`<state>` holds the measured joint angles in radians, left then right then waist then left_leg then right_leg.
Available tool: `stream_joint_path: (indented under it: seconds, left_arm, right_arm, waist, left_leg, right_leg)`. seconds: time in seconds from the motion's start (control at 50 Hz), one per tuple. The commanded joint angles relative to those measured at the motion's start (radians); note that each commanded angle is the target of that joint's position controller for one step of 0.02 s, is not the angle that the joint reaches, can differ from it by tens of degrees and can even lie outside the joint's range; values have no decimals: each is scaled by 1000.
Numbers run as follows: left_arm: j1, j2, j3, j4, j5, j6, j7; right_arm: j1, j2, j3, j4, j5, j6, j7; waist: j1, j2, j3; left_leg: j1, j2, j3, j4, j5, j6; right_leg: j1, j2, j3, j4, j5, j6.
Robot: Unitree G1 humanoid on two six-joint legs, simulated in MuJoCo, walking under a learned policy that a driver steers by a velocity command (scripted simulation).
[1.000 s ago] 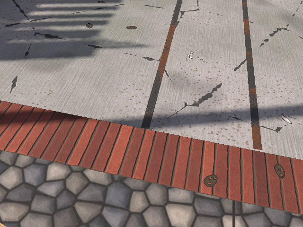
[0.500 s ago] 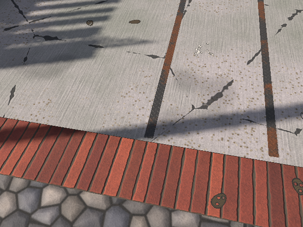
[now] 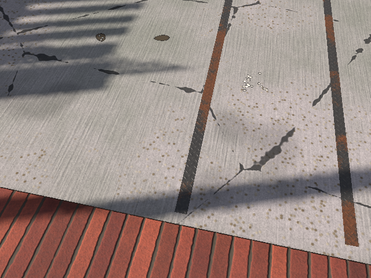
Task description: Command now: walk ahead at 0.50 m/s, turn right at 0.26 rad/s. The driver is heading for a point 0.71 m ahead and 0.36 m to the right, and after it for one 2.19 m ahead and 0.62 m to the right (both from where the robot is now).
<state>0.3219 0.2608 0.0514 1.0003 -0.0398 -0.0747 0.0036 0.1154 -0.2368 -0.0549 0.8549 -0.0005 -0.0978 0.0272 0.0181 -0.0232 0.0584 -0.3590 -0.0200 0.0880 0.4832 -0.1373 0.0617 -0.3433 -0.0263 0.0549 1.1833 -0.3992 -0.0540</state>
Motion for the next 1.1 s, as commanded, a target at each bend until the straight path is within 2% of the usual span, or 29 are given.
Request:
stream_joint_path:
  seconds: [0.02,0.06,0.1,0.22,0.32,0.38,0.42,0.44,0.46,0.48,0.5,0.52,0.54,0.56,0.6,0.66,0.7,0.72,0.76,0.8,0.82,0.84,0.86,0.9,0.94,0.98,1.04,1.08,1.1]
  left_arm:
    - [31,72,30,-50,0,9,10]
    - [38,44,31,-54,0,36,11]
    - [-23,53,37,-86,6,49,15]
    - [-193,26,26,-154,23,32,-18]
    - [-317,23,16,-240,21,37,-50]
    - [-294,64,37,-280,14,36,-69]
    - [-32,158,90,-226,6,35,-58]
    - [125,263,126,-197,10,45,-33]
    - [82,325,128,-210,-3,35,-34]
    - [115,243,101,-231,8,25,-41]
    - [83,187,86,-222,15,15,-43]
    - [17,168,80,-237,16,8,-42]
    - [-55,137,71,-251,23,6,-41]
    - [-92,113,62,-270,35,5,-39]
    - [-92,116,62,-279,29,1,-32]
    - [-55,175,77,-272,24,1,-3]
    - [-36,185,82,-265,29,14,9]
    - [-29,187,85,-282,47,16,11]
    - [14,156,74,-285,31,17,11]
    - [153,137,68,-237,18,6,27]
    - [178,147,71,-235,22,4,34]
    - [163,148,70,-244,23,9,44]
    - [145,145,69,-247,20,16,57]
    - [108,141,64,-267,15,29,64]
    - [87,144,65,-284,9,35,66]
    - [100,141,67,-290,8,44,76]
    - [141,129,65,-268,9,56,87]
    - [145,89,42,-241,19,59,54]
    - [263,-15,15,-207,19,48,22]
  right_arm:
    - [45,-72,-18,-15,-17,-21,0]
    - [57,-87,-24,4,-19,-29,-3]
    - [75,-110,-32,18,-22,-33,-16]
    - [133,-147,-43,40,-14,-18,-47]
    - [222,-167,-56,71,10,18,-52]
    - [185,-218,-72,57,21,37,-59]
    - [147,-222,-69,43,24,50,-64]
    - [167,-191,-54,19,-4,45,-67]
    - [253,-43,-11,-30,-29,17,-48]
    - [148,-126,-24,-45,22,-25,-35]
    - [70,-165,-34,-69,53,-45,-29]
    - [54,-159,-32,-66,38,-56,-38]
    - [56,-166,-41,-55,10,-54,-47]
    - [81,-169,-47,-52,2,-41,-48]
    - [89,-154,-49,-65,1,-14,-51]
    - [-29,-127,-39,-112,-20,2,-60]
    - [-68,-92,-25,-129,-30,-2,-50]
    - [-18,-113,-32,-108,-29,-12,-34]
    - [-69,-153,-46,-130,-13,-22,-22]
    - [-186,-178,-52,-185,9,-44,0]
    - [-229,-182,-51,-202,6,-57,11]
    - [-253,-181,-49,-218,2,-61,23]
    - [-275,-153,-36,-227,-16,-70,35]
    - [-240,-110,-24,-230,-19,-70,54]
    - [-205,-102,-20,-233,-1,-58,56]
    - [-201,-113,-20,-238,4,-47,49]
    - [-109,-151,-42,-207,8,-42,36]
    - [183,-188,-69,-109,1,-42,27]
    - [357,-214,-63,-58,-23,-45,38]
  waist:
    - [-13,114,-76]
    - [4,107,-46]
    - [0,94,-11]
    - [-49,58,25]
    - [-89,53,66]
    - [-36,87,10]
    - [111,79,-145]
    - [150,-48,-264]
    - [24,-245,-360]
    - [93,-138,-415]
    - [101,-96,-278]
    - [62,-11,-195]
    - [21,20,-145]
    - [-14,8,-144]
    - [-37,3,-123]
    - [-15,-3,-70]
    - [-2,-37,-93]
    - [-6,-42,-155]
    - [14,-31,-128]
    - [55,-36,-75]
    - [68,-42,-56]
    - [67,-28,-25]
    - [74,-44,-20]
    - [66,-52,-24]
    - [49,-68,-13]
    - [62,-62,5]
    - [59,-29,-10]
    - [-72,19,-131]
    - [-90,173,-290]
  left_leg:
    - [202,269,-265,-319,1,129]
    - [146,263,-186,-361,32,139]
    - [157,268,-135,-384,58,141]
    - [241,259,29,-385,138,105]
    - [421,314,84,-297,234,93]
    - [475,325,118,-152,614,56]
    - [387,265,166,201,767,5]
    - [145,216,174,533,442,-44]
    - [-266,-14,16,851,-447,-96]
    - [-383,-1,-174,934,-461,-66]
    - [-457,46,-171,909,-372,-38]
    - [-424,91,-170,836,-282,-29]
    - [-354,124,-168,757,-221,-37]
    - [-280,145,-178,722,-187,-44]
    - [-237,151,-173,620,-174,-71]
    - [-235,118,-144,386,-32,-108]
    - [-167,80,-127,280,133,-113]
    - [-132,71,-130,353,264,-107]
    - [-226,73,-162,319,279,-86]
    - [-561,109,-273,267,182,-57]
    - [-637,109,-289,231,160,-47]
    - [-597,92,-276,135,219,-44]
    - [-498,80,-260,100,368,-44]
    - [-319,41,-236,77,481,-42]
    - [-165,31,-239,36,480,-49]
    - [-137,59,-260,-33,472,-69]
    - [-86,126,-287,-172,515,-66]
    - [311,134,-197,-148,529,-69]
    - [763,229,-266,198,700,-52]
  right_leg:
    - [-197,-111,55,3,108,0]
    - [-204,-118,52,-29,144,12]
    - [-287,-122,72,-103,232,24]
    - [-325,-102,-2,-410,490,27]
    - [-390,-81,-72,-528,377,-8]
    - [-265,-9,-148,-564,248,-55]
    - [108,84,-177,-624,279,-116]
    - [414,-70,84,-630,259,-185]
    - [690,-266,656,-780,27,-372]
    - [738,-301,766,-898,-37,-359]
    - [654,-279,616,-905,66,-305]
    - [508,-237,490,-891,211,-269]
    - [369,-195,386,-888,351,-246]
    - [286,-168,334,-901,435,-241]
    - [204,-146,298,-933,457,-245]
    - [118,-105,230,-953,540,-227]
    - [85,-57,173,-918,608,-199]
    - [103,-71,178,-872,639,-199]
    - [144,-71,231,-846,520,-196]
    - [436,-151,415,-786,340,-220]
    - [498,-165,456,-770,309,-225]
    - [424,-121,416,-758,259,-215]
    - [329,-98,389,-721,231,-202]
    - [152,-55,376,-672,155,-188]
    - [37,-26,382,-625,88,-157]
    - [79,-17,398,-551,46,-127]
    - [225,5,412,-341,126,-84]
    - [93,77,296,20,99,-17]
    - [-273,147,256,373,-411,28]
